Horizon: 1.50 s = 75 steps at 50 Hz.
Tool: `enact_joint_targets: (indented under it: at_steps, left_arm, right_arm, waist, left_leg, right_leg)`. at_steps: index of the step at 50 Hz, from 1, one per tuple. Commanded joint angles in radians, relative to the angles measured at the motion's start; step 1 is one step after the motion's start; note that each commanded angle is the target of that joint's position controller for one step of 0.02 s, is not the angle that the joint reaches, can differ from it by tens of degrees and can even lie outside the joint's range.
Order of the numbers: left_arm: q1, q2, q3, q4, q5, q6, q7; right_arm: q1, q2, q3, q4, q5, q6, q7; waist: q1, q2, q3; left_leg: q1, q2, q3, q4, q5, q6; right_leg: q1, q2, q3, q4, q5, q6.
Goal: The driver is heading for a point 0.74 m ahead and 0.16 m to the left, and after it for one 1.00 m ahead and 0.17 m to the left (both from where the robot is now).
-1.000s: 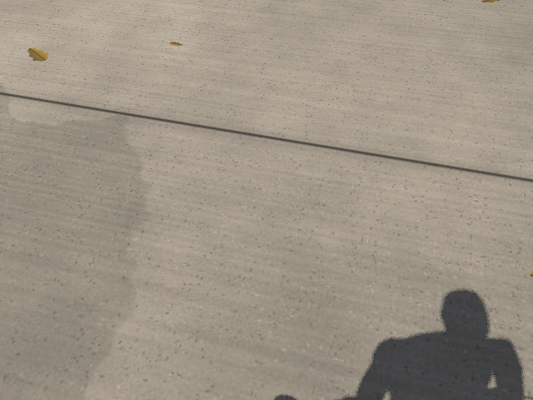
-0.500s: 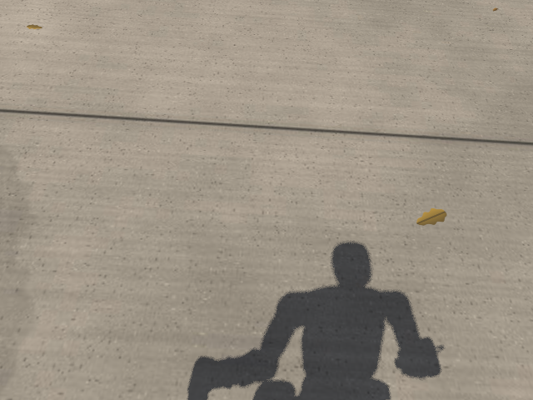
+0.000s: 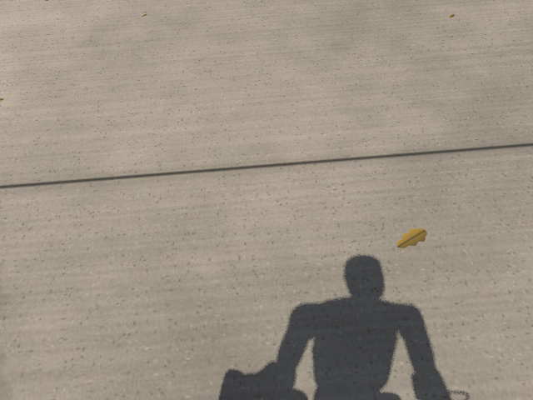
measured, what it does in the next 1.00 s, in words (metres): walks ahead, turning left: left foot, then right foot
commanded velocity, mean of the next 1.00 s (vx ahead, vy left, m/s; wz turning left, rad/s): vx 0.48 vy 0.00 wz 0.32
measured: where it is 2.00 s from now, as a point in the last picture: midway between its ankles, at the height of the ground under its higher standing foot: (207, 272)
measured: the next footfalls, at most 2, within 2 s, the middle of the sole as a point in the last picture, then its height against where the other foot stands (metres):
left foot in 0.34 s outside the picture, level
right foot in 0.88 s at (251, 345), level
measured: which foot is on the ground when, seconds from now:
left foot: up 0.00-0.32, down 0.34-0.88, up 0.90-1.00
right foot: down 0.00-0.32, up 0.34-0.86, down 0.88-1.00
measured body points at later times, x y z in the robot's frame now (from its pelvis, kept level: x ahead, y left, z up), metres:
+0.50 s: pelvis +0.25 +0.07 -0.01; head +0.28 +0.08 +0.43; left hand +0.26 +0.34 -0.14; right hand +0.42 -0.17 -0.14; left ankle +0.27 +0.11 -0.75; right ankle +0.22 -0.10 -0.65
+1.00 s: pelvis +0.55 +0.11 -0.02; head +0.58 +0.11 +0.43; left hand +0.57 +0.40 -0.13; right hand +0.68 -0.13 -0.15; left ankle +0.38 +0.15 -0.65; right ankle +0.64 +0.08 -0.75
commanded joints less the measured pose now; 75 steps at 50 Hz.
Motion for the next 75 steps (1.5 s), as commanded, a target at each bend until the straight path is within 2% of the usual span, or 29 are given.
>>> enact_joint_targets:
  at_steps: [1,7,11,14,16,17,18,19,21,23,28,33,38,41,43,44,45,46,47,49,54,65,68,70,71,72,73,74,75]
  left_arm:
    - [0.047,0.117,0.03,-0.021,-0.007,-0.033,0.006]
    - [0.098,0.097,0.024,0.036,-0.009,-0.048,-0.002]
    - [0.148,0.131,0.028,0.081,-0.013,-0.049,0.01]
    - [0.149,0.176,0.034,0.1,-0.009,-0.037,0.024]
    - [0.143,0.209,0.042,0.098,-0.004,-0.018,0.029]
    - [0.133,0.208,0.04,0.082,-0.004,-0.018,0.024]
    - [0.185,0.075,0.013,0.021,-0.019,-0.024,-0.001]
    - [0.085,0.156,0.031,-0.019,-0.017,-0.036,-0.006]
    - [-0.002,0.146,0.022,-0.05,-0.022,-0.059,-0.01]
    - [0.03,0.136,0.021,-0.036,0.006,-0.036,-0.009]
    - [-0.028,0.107,0.017,-0.069,0.021,0.021,-0.023]
    - [-0.224,0.11,0.015,-0.131,0.012,0.018,-0.028]
    - [-0.344,0.097,0.002,-0.163,-0.001,0.002,-0.043]
    - [-0.283,0.127,0.013,-0.153,-0.006,-0.005,-0.043]
    - [-0.09,0.163,0.034,-0.087,-0.011,-0.011,-0.028]
    - [0.066,0.181,0.044,-0.041,-0.004,-0.018,-0.017]
    - [0.208,0.257,0.064,-0.021,0.016,-0.022,-0.005]
    - [0.206,0.32,0.084,-0.004,0.012,-0.013,-0.014]
    - [0.125,0.241,0.072,-0.01,-0.029,-0.004,-0.028]
    - [0.022,0.168,0.058,-0.025,-0.025,-0.004,-0.033]
    - [0.082,0.171,0.058,0.024,-0.038,-0.024,-0.023]
    - [0.254,0.188,0.075,0.06,-0.022,-0.004,-0.003]
    - [0.197,0.207,0.082,0.039,-0.017,-0.002,0.008]
    - [0.143,0.218,0.084,0.026,-0.023,-0.01,-0.002]
    - [0.147,0.179,0.073,0.012,-0.037,-0.019,-0.01]
    - [0.226,0.08,0.051,-0.012,-0.063,-0.019,-0.005]
    - [0.297,0.147,0.061,-0.009,-0.039,-0.007,0.005]
    - [0.268,0.166,0.066,0.026,-0.017,0.008,0.01]
    - [0.197,0.151,0.063,0.024,-0.007,0.014,0.003]
  right_arm:
    - [-0.059,-0.063,-0.019,-0.06,-0.01,-0.008,0.014]
    - [-0.246,-0.021,-0.003,-0.129,-0.012,-0.004,0.038]
    - [-0.37,-0.003,0.015,-0.185,-0.014,-0.003,0.054]
    - [-0.298,-0.031,0.005,-0.175,-0.017,0.0,0.039]
    - [-0.085,-0.086,-0.021,-0.116,-0.023,-0.011,0.025]
    - [0.064,-0.145,-0.047,-0.07,-0.033,-0.015,0.009]
    - [0.052,-0.255,-0.076,-0.081,-0.031,-0.009,-0.008]
    - [0.064,-0.262,-0.08,-0.1,0.008,-0.001,-0.007]
    - [-0.026,-0.19,-0.063,-0.075,0.015,-0.003,-0.022]
    - [-0.102,-0.13,-0.044,-0.08,0.016,-0.017,-0.027]
    - [-0.065,-0.149,-0.044,-0.067,0.021,-0.047,-0.021]
    - [0.041,-0.147,-0.045,-0.043,0.023,-0.046,-0.024]
    - [0.118,-0.127,-0.029,-0.007,0.01,-0.061,-0.036]
    - [0.081,-0.15,-0.028,0.001,-0.003,-0.066,-0.047]
    - [0.058,-0.168,-0.029,0.009,-0.013,-0.066,-0.05]
    - [0.049,-0.165,-0.026,0.01,-0.012,-0.066,-0.048]
    - [0.079,-0.109,-0.008,-0.022,0.002,-0.07,-0.046]
    - [0.172,-0.063,-0.002,-0.024,0.012,-0.071,-0.036]
    - [0.095,-0.124,-0.007,-0.03,-0.023,-0.073,-0.04]
    - [-0.055,-0.118,0.0,-0.066,-0.017,-0.085,-0.028]
    - [-0.083,-0.073,0.017,-0.096,-0.032,-0.038,-0.015]
    - [-0.477,-0.055,0.044,-0.232,-0.009,-0.047,-0.007]
    - [-0.419,-0.086,0.036,-0.227,-0.004,-0.059,-0.013]
    - [-0.216,-0.132,0.015,-0.167,-0.005,-0.075,-0.032]
    - [-0.075,-0.191,-0.002,-0.151,-0.025,-0.087,-0.05]
    - [-0.014,-0.259,-0.017,-0.159,-0.044,-0.08,-0.065]
    - [-0.038,-0.255,-0.027,-0.152,-0.019,-0.064,-0.059]
    - [-0.103,-0.153,-0.008,-0.164,-0.004,-0.06,-0.051]
    - [-0.141,-0.08,0.011,-0.162,0.004,-0.065,-0.045]
  waist:
    - [0.037,-0.128,0.083]
    - [0.046,-0.128,0.134]
    - [0.068,-0.115,0.146]
    - [0.02,-0.144,0.055]
    - [-0.075,-0.145,-0.085]
    - [-0.146,-0.084,-0.166]
    - [-0.067,0.174,-0.257]
    - [-0.108,0.082,-0.344]
    - [-0.045,-0.039,-0.076]
    - [0.036,-0.072,-0.002]
    - [0.049,-0.029,0.02]
    - [-0.027,0.008,0.045]
    - [-0.082,0.023,0.062]
    - [-0.03,0.038,0.058]
    - [0.057,0.035,-0.037]
    - [0.13,0.008,-0.116]
    - [0.159,-0.109,-0.237]
    - [0.088,-0.323,-0.281]
    - [0.068,-0.168,-0.176]
    - [0.049,-0.047,-0.017]
    - [0.001,-0.091,-0.008]
    - [0.124,-0.115,0.032]
    - [0.073,-0.129,0.022]
    - [-0.025,-0.09,-0.069]
    - [-0.079,-0.011,-0.182]
    - [-0.053,0.153,-0.285]
    - [-0.004,0.214,-0.318]
    - [0.023,0.054,-0.185]
    - [0.02,-0.02,-0.093]
  left_leg:
    - [-0.283,0.041,-0.031,0.103,0.109,-0.021]
    - [-0.32,0.05,0.039,-0.072,0.267,-0.045]
    - [-0.216,0.035,0.138,-0.292,0.279,0.0]
    - [-0.06,-0.054,0.202,-0.34,0.161,0.069]
    - [0.219,-0.112,0.177,-0.401,0.098,0.124]
    - [0.46,-0.051,0.063,-0.465,0.043,0.167]
    - [0.763,0.269,-0.452,-0.513,-0.058,0.302]
    - [0.789,0.349,-0.776,-0.668,-0.02,0.366]
    - [0.531,0.285,-0.49,-0.713,0.167,0.288]
    - [0.333,0.182,-0.337,-0.737,0.35,0.23]
    - [0.22,0.102,-0.248,-0.792,0.381,0.212]
    - [0.324,0.085,-0.268,-0.782,0.386,0.163]
    - [0.458,0.124,-0.219,-0.771,0.555,0.13]
    - [0.516,0.165,-0.178,-0.72,0.742,0.095]
    - [0.538,0.147,-0.12,-0.502,1.033,0.066]
    - [0.467,0.113,-0.074,-0.3,0.986,0.05]
    - [0.243,0.049,-0.024,0.012,0.67,0.023]
    - [-0.076,-0.137,0.028,0.307,-0.149,-0.021]
    - [-0.174,-0.066,-0.063,0.35,-0.112,-0.006]
    - [-0.176,0.014,-0.047,0.263,0.031,-0.013]
    - [-0.123,0.054,-0.007,0.096,0.038,-0.083]
    - [-0.186,0.008,0.023,-0.339,0.294,-0.115]
    - [-0.027,-0.013,-0.001,-0.445,0.229,-0.082]
    - [0.28,-0.03,0.0,-0.538,0.206,-0.041]
    - [0.489,0.127,-0.138,-0.562,0.131,0.007]
    - [0.715,0.398,-0.482,-0.587,0.224,0.088]
    - [0.675,0.47,-0.72,-0.617,0.381,0.188]
    - [0.544,0.426,-0.581,-0.609,0.464,0.19]
    - [0.432,0.362,-0.416,-0.617,0.602,0.173]
  right_leg:
    - [0.102,-0.262,0.156,-0.204,0.13,-0.077]
    - [0.061,-0.237,-0.023,-0.202,0.402,-0.086]
    - [0.105,-0.262,-0.089,-0.178,0.563,-0.071]
    - [0.199,-0.28,-0.141,0.031,1.044,-0.048]
    - [0.137,-0.284,-0.152,0.372,1.055,-0.046]
    - [-0.04,-0.251,-0.163,0.642,0.796,-0.028]
    - [-0.466,-0.081,-0.147,1.033,-0.135,0.028]
    - [-0.592,0.006,0.078,1.183,-0.261,0.03]
    - [-0.634,-0.103,0.109,1.044,-0.072,0.019]
    - [-0.513,-0.141,0.112,0.917,-0.064,0.039]
    - [-0.51,-0.149,0.073,0.728,0.021,0.097]
    - [-0.61,-0.126,0.073,0.491,0.217,0.11]
    - [-0.575,-0.094,0.021,0.31,0.277,0.05]
    - [-0.456,-0.058,0.017,0.228,0.175,-0.017]
    - [-0.233,0.017,-0.01,0.193,0.089,-0.062]
    - [-0.04,0.001,0.013,0.15,0.113,-0.093]
    - [0.22,-0.215,0.311,0.144,-0.001,-0.167]
    - [0.376,-0.416,0.802,0.021,0.049,-0.308]
    - [0.294,-0.369,0.832,-0.034,-0.031,-0.287]
    - [0.08,-0.286,0.562,-0.058,0.121,-0.244]
    - [-0.051,-0.176,0.389,-0.102,0.376,-0.221]
    - [0.047,-0.134,0.42,-0.034,0.49,-0.152]
    - [0.029,-0.15,0.465,0.032,0.523,-0.118]
    - [-0.046,-0.086,0.433,0.237,0.61,-0.076]
    - [-0.132,-0.028,0.364,0.466,0.473,-0.046]
    - [-0.379,0.098,0.222,0.743,-0.121,-0.011]
    - [-0.473,0.103,0.177,0.886,-0.331,-0.008]
    - [-0.485,0.045,0.191,0.942,-0.261,-0.002]
    - [-0.471,0.029,0.181,0.92,-0.216,0.01]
